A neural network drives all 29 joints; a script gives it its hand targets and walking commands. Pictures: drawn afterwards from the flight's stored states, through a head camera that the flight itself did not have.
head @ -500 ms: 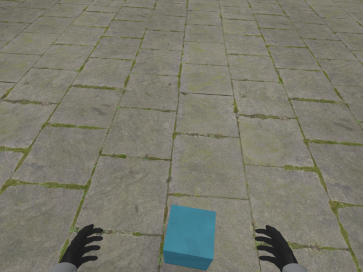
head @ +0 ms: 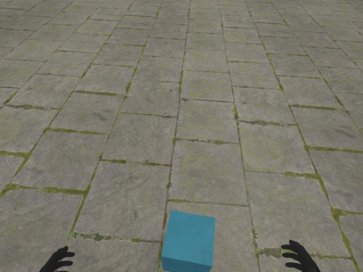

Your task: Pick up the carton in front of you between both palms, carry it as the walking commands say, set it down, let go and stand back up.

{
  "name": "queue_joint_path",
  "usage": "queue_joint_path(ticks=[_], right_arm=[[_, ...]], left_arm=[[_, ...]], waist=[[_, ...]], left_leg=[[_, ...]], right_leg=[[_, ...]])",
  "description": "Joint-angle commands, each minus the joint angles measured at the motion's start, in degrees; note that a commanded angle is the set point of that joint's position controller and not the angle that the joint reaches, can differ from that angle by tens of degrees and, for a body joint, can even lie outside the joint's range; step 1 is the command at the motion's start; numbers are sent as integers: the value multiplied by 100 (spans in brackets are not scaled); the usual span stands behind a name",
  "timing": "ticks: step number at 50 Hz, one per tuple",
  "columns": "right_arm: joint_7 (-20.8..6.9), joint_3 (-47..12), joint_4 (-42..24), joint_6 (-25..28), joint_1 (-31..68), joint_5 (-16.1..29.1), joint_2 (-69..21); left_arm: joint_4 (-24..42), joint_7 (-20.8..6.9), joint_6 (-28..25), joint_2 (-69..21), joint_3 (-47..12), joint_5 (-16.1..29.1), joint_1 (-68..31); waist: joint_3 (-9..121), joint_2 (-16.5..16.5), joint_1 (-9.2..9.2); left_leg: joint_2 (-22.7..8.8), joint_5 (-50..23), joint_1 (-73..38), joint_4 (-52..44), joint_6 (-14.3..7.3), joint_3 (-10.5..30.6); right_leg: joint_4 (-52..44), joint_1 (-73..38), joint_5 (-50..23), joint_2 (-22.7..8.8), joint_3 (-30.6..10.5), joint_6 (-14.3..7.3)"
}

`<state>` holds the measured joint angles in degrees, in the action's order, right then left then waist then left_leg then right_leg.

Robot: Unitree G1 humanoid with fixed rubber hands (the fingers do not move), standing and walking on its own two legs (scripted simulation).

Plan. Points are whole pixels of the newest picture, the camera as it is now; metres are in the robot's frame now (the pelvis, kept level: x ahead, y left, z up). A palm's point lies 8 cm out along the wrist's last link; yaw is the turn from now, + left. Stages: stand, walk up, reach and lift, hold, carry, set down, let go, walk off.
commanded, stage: stand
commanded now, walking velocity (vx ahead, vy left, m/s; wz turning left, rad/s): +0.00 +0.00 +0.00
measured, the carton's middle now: (188, 244) +0.37 -0.05 -0.65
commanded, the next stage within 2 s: none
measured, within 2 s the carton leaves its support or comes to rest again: neither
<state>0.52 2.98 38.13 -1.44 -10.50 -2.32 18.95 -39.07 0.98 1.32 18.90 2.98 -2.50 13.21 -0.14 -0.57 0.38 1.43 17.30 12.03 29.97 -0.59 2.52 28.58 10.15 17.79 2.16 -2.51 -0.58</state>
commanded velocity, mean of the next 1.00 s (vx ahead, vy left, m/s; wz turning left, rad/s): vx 0.00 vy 0.00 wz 0.00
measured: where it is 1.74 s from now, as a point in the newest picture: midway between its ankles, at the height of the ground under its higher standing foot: outside the picture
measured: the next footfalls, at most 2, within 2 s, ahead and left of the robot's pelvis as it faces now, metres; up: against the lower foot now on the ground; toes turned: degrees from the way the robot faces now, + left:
none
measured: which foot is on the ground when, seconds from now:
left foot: down 0.00-1.00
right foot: down 0.00-1.00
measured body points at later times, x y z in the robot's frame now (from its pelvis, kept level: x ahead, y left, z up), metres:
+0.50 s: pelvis +0.01 +0.00 +0.01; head +0.00 +0.00 +0.46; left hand +0.13 +0.30 -0.10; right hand +0.14 -0.30 -0.10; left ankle -0.01 +0.11 -0.74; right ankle -0.03 -0.11 -0.74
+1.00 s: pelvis -0.01 +0.00 +0.01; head -0.02 +0.00 +0.46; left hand +0.09 +0.31 -0.10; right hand +0.10 -0.31 -0.10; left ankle -0.01 +0.11 -0.74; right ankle -0.03 -0.11 -0.74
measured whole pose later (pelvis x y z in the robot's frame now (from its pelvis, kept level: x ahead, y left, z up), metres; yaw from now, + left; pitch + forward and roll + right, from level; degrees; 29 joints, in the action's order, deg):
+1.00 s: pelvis -0.01 +0.00 +0.01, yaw +0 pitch -2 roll +0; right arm 1.1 0.2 55.9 1.0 -8.0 -1.3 21.8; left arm -56.1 0.8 -0.5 21.3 0.7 -1.2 8.7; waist -1.0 -0.3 0.1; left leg 1.6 12.0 6.8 21.3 -0.6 2.8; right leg 20.5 5.1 12.9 1.6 -2.4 -0.6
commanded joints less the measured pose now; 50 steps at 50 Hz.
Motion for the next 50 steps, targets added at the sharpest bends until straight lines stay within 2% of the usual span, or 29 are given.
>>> queue_joint_path(ticks=[1,17,50], right_arm=[[44,142,-242,178,280,-8,749],[117,29,526,255,322,37,975],[83,-97,1537,304,495,108,1233]], left_arm=[[242,38,-142,735,146,13,-271],[-493,69,-196,956,67,63,-407],[-1466,0,-244,1190,-49,133,-656]], waist=[[352,71,-30],[271,34,-25],[-22,48,-27]], left_leg=[[-495,-1556,-386,-344,-4,434],[-578,-2098,-509,-568,-24,512],[-696,-1338,-502,-1189,-72,640]], right_leg=[[-462,168,-1488,-531,-396,50],[-614,-265,-1993,-638,-432,14],[-1167,-330,-1172,-760,-587,-34]])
